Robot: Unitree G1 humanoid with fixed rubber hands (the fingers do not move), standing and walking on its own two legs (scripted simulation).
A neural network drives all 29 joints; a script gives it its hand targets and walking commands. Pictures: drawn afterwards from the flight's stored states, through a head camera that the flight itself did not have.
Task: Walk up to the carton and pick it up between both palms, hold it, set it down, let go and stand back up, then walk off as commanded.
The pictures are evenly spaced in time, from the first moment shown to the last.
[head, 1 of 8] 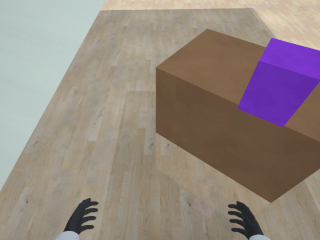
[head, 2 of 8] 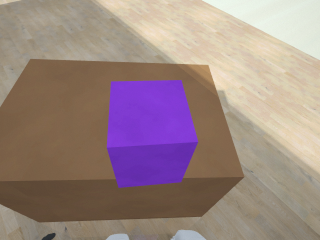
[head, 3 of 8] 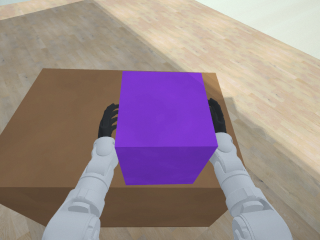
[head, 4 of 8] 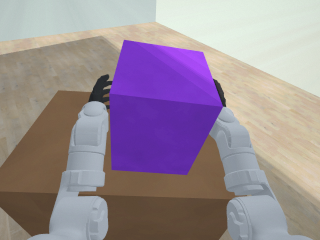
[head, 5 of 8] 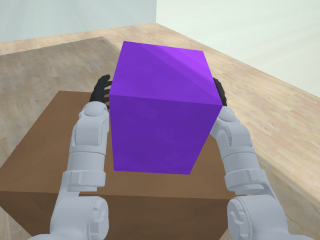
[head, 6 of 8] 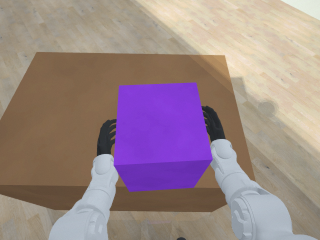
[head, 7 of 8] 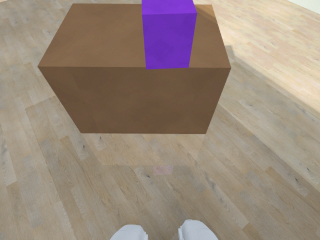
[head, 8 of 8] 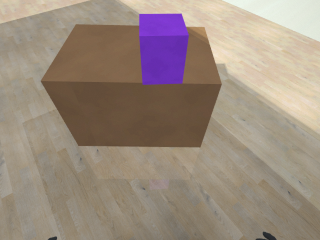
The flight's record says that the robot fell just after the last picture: no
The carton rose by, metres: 0.22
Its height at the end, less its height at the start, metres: +0.00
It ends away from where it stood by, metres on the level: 0.02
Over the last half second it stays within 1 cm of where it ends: yes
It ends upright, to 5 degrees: yes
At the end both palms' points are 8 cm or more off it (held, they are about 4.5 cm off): yes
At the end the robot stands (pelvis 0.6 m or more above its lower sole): yes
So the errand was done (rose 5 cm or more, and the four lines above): yes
